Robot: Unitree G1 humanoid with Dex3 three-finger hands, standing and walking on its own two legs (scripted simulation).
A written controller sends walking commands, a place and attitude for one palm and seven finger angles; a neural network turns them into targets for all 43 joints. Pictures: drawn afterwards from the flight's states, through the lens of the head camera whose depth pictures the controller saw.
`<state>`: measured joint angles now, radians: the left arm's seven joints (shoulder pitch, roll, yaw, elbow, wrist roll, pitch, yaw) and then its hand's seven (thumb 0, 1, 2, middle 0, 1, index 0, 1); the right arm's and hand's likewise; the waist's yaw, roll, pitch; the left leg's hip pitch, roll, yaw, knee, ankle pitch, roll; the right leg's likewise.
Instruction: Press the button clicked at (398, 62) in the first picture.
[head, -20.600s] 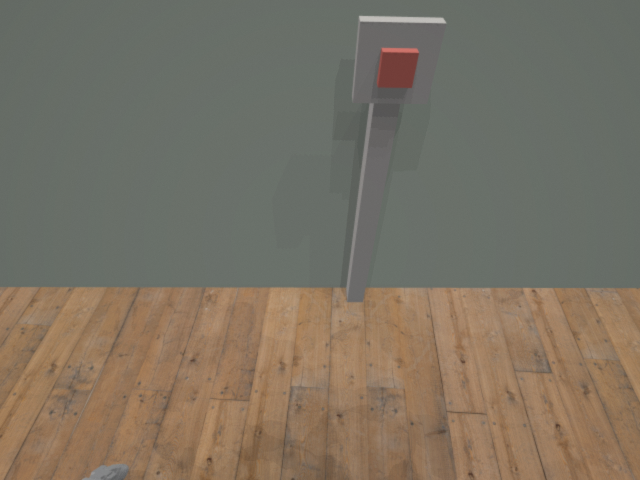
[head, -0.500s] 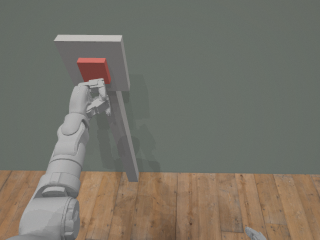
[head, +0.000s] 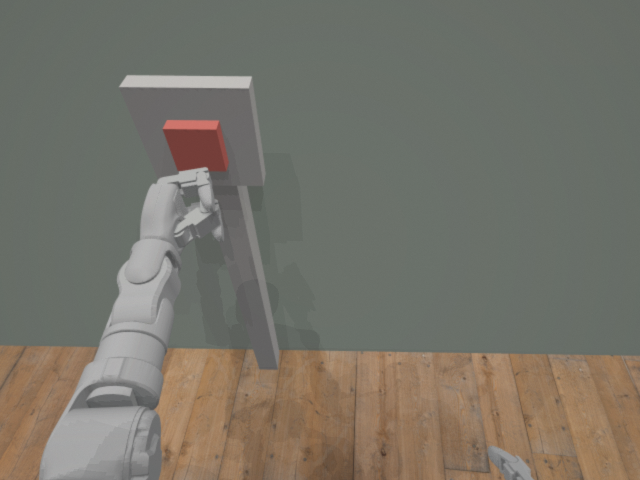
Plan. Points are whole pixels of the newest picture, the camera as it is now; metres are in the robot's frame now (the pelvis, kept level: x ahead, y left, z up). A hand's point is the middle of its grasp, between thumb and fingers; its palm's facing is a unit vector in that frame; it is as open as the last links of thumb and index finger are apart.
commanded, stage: aim a knuckle at the button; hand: left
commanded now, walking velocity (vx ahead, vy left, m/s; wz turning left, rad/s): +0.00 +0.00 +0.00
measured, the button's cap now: (198, 145) +0.52 +0.18 +0.15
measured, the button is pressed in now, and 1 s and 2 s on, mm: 0 4 8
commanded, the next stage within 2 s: press the button with the knuckle in 0.14 s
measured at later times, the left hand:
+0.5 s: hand (216, 201) +0.44 +0.15 +0.12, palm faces +0.01 -1.00 -0.01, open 3.1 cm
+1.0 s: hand (217, 190) +0.46 +0.15 +0.11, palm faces +0.02 -1.00 -0.01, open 3.0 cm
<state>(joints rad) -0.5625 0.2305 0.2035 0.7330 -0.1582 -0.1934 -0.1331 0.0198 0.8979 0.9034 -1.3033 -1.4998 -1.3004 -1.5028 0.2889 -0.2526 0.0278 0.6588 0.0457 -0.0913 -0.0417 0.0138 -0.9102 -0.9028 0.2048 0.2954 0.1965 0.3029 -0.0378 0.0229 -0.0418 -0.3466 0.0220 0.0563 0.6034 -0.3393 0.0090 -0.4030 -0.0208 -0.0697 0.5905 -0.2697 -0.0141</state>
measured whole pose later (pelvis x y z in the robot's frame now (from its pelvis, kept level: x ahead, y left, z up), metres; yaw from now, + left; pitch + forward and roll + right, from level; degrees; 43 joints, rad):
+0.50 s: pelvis +0.00 +0.00 +0.00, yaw +0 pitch +6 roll +0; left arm -0.68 0.28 0.23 0.86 -0.15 -0.21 -0.14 0.02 0.90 0.90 -1.30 -1.50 -1.30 -1.50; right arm 0.32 -0.26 0.03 0.67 0.04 -0.08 -0.05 0.01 -0.91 -0.90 0.21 0.30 0.20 0.30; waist -0.06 0.02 -0.03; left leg -0.39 0.03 0.05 0.63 -0.35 0.01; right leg -0.44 -0.02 -0.07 0.61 -0.28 -0.02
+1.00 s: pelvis +0.00 +0.00 -0.01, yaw +0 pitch +9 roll +0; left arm -0.81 0.33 0.30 1.05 -0.11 -0.28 -0.15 0.02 0.84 0.91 -1.30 -1.50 -1.30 -1.50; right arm 0.36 -0.26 0.03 0.68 0.03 -0.05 -0.03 0.01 -0.91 -0.90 0.21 0.30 0.20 0.30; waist -0.09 0.02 -0.04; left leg -0.46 0.03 0.05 0.66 -0.35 0.01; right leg -0.51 -0.01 -0.07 0.64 -0.28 -0.02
